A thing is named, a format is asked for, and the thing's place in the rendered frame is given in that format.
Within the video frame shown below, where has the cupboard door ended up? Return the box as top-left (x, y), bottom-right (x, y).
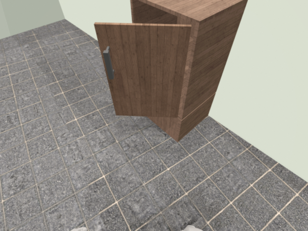
top-left (94, 22), bottom-right (192, 118)

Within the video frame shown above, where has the handle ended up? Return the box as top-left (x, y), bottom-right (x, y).
top-left (103, 46), bottom-right (114, 79)

